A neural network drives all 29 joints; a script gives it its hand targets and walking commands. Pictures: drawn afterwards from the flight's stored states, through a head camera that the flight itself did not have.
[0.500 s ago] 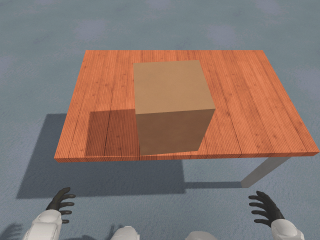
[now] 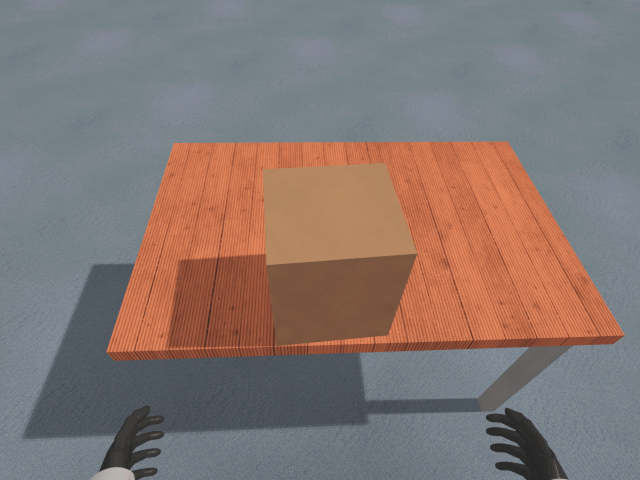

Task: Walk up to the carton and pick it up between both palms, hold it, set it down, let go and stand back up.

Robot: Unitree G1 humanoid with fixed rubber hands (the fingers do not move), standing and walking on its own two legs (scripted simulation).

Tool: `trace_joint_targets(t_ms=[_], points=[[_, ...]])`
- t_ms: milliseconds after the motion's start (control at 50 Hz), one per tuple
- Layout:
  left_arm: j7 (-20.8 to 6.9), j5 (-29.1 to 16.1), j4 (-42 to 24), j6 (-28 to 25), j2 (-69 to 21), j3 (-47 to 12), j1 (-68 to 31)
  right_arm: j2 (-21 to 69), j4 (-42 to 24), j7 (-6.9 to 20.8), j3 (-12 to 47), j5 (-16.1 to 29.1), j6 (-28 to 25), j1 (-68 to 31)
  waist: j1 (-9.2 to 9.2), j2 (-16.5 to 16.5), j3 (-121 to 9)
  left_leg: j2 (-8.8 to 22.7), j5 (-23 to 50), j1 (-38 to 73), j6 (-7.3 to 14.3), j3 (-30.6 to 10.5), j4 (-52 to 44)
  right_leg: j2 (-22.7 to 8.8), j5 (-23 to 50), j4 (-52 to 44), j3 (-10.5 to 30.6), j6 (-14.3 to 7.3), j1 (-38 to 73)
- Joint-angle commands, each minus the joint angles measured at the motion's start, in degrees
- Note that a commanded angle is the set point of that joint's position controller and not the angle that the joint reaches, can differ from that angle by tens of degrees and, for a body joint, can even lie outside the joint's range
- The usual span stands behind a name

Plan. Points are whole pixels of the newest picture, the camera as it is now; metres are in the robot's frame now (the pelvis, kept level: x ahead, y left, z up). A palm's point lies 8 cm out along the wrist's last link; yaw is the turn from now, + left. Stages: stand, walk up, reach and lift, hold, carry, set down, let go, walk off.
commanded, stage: reach and lift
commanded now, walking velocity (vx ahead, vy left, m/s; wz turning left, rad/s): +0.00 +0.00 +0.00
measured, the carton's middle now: (329, 257) +0.48 +0.00 -0.08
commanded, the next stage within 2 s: none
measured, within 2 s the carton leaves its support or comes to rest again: neither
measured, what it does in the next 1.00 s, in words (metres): stands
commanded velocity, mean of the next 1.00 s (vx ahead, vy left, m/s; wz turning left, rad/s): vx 0.00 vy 0.00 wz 0.00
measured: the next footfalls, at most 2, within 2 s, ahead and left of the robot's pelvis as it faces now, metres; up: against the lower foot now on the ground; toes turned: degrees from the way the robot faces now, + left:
none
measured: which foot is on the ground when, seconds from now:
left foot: down 0.00-1.00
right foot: down 0.00-1.00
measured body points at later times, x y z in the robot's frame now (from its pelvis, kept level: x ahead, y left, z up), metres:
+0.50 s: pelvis +0.01 +0.00 +0.01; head +0.00 +0.02 +0.46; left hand +0.17 +0.23 -0.08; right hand +0.16 -0.24 -0.06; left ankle +0.02 +0.15 -0.74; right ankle -0.01 -0.13 -0.74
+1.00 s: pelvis +0.02 +0.00 +0.00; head +0.01 +0.01 +0.45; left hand +0.19 +0.21 -0.05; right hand +0.19 -0.23 -0.05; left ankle +0.02 +0.15 -0.74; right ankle -0.01 -0.13 -0.74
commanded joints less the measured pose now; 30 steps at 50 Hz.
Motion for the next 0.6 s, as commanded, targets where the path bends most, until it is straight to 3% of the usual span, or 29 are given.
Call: trace_joint_targets(t_ms=[0,40,80,100,160,200,220,260,280,300,340,360,400,440,460,480,500,520,580], points=[[-0.04,-1.14,-6.39,-5.92,7.09,0.76,-4.03,-8.49,-5.1,-1.35,-4.53,-1.19,-4.07,-0.9,-2.25,2.47,-6.83,-4.71,6.5,8.95,0.77,3.33,-4.19,2.57,8.36,-7.85,-2.87,-0.49,-5.17],[0.38,-1.84,-4.78,-7.73,5.47,-0.11,-3.04,-6.98,-6.24,-1.29,-4.05,-0.43,-5.51,-1.57,-0.55,2.16,-5.09,-4.67,5.91,9.56,1.02,3.46,-5.73,2.0,7.24,-8.99,-2.58,-0.78,-4.87],[0.41,-1.88,-2.75,-8.5,5.56,0.23,-2.06,-8.29,-6.55,-1.65,-4.64,-1.14,-6.01,-2.2,-0.81,-1.24,-3.55,-4.66,6.23,9.21,1.43,3.5,-6.18,2.82,6.81,-9.09,-2.82,-0.71,-4.06],[0.46,-2.44,-4.62,-9.92,5.0,-0.48,-4.2,-5.89,-8.25,-1.4,-2.81,0.13,-6.5,-3.0,-0.03,0.13,-3.62,-4.9,6.25,8.19,1.99,3.79,-6.52,1.7,5.58,-10.66,-1.66,-0.61,-2.82],[1.61,-1.7,-5.58,-12.62,6.18,0.55,-4.36,-7.39,-6.12,-0.68,-3.93,0.91,-6.96,-2.47,-0.53,0.61,-5.05,-4.3,7.02,10.39,0.74,4.25,-7.94,2.98,5.3,-9.98,-2.61,-0.64,-2.33],[1.95,-1.86,-3.34,-13.78,3.21,-0.65,-3.98,-6.88,-7.87,-0.4,-2.5,1.57,-7.29,-3.31,0.51,0.01,-4.73,-4.61,5.68,8.23,1.34,4.56,-8.01,2.76,3.39,-9.79,-1.9,-0.86,-3.11],[1.88,-3.31,-4.69,-15.05,3.49,-1.11,-2.43,-6.05,-9.63,-0.31,-2.35,2.04,-7.78,-2.03,-0.14,-0.82,-3.8,-4.51,6.21,9.32,1.49,3.89,-7.98,3.13,4.53,-10.4,-2.42,-1.11,-2.86],[2.06,-2.89,-0.98,-15.82,3.0,-1.25,-2.35,-7.0,-9.15,0.1,-1.45,2.49,-8.37,-3.58,1.23,-1.9,-3.43,-4.27,5.64,8.71,1.42,4.89,-8.24,3.1,2.86,-10.76,-1.61,-1.29,-2.82],[1.93,-2.39,-2.08,-17.02,2.35,-2.33,-3.25,-7.52,-5.55,0.24,-2.13,2.68,-8.51,-1.29,-0.34,-0.54,-1.66,-4.22,5.94,9.59,1.25,4.13,-9.1,3.02,3.58,-10.76,-1.75,-1.14,-3.54],[2.27,-2.49,-1.48,-18.36,2.14,-1.8,-3.07,-7.29,-6.58,0.47,-1.28,3.51,-9.54,-2.69,1.5,-0.89,-3.56,-4.1,7.4,8.3,1.39,4.15,-8.25,2.99,4.44,-10.36,-1.56,-1.0,-2.44],[2.19,-2.94,-1.85,-19.45,1.37,-2.53,-1.76,-5.46,-8.95,0.47,-0.75,4.01,-10.45,-2.49,0.16,-0.3,-4.06,-4.3,4.89,8.92,1.67,4.41,-8.6,2.66,2.05,-11.53,-0.77,-1.96,-2.89],[2.3,-2.44,-2.13,-20.73,0.79,-2.27,-2.59,-6.1,-7.08,0.78,-0.27,5.02,-10.68,-1.35,0.42,1.94,-4.24,-4.14,5.14,8.71,1.18,4.61,-8.52,2.43,2.26,-11.07,-0.47,-1.84,-3.03],[3.21,-3.36,-6.07,-23.55,0.24,-3.88,-1.55,-6.29,-7.84,1.0,-0.52,6.09,-12.61,-1.18,0.29,2.82,-6.2,-4.11,8.5,9.5,0.43,4.16,-7.87,3.16,5.41,-10.09,-1.16,-1.96,-2.05],[3.78,-2.53,-2.24,-25.02,0.32,-3.95,-1.55,-6.66,-5.57,1.29,-0.68,7.46,-13.43,-2.68,0.6,1.87,-3.43,-3.85,5.82,9.27,0.58,3.74,-8.27,2.96,2.64,-10.55,-0.69,-1.77,-3.81],[3.66,-3.76,-2.29,-25.75,-0.27,-4.25,-1.55,-7.82,-4.75,1.47,-1.3,7.29,-13.48,-2.88,-0.54,1.82,-4.21,-3.74,4.88,9.38,0.46,3.15,-7.79,2.71,1.8,-10.67,-0.59,-2.4,-5.07],[3.93,-3.76,-1.82,-26.84,0.02,-3.71,-1.51,-6.92,-4.38,1.79,-0.64,7.92,-14.31,-2.9,1.15,2.23,-2.66,-3.91,5.47,7.86,0.32,3.68,-7.88,2.64,1.42,-10.77,-0.25,-2.52,-4.14],[4.07,-3.12,-1.63,-27.33,-1.07,-4.02,0.44,-6.37,-4.54,1.8,0.81,8.42,-14.8,-1.96,0.96,3.07,-4.01,-3.91,7.31,8.92,0.21,3.93,-8.38,2.77,3.79,-10.44,-0.48,-2.24,-3.32],[3.78,-3.1,-2.27,-28.93,-0.36,-4.19,0.07,-6.6,-4.6,1.41,0.6,7.91,-16.0,-1.49,-0.05,1.45,-5.83,-4.03,9.02,9.42,0.18,4.02,-7.44,3.33,6.14,-10.07,-0.24,-2.26,-2.12],[3.75,-4.12,-2.29,-32.39,-1.33,-4.12,0.21,-6.85,-4.48,1.08,1.6,9.51,-18.69,-2.41,0.27,0.76,-7.93,-4.14,12.31,9.84,-0.16,3.37,-5.57,3.33,8.44,-9.37,-0.02,-2.46,-2.41]])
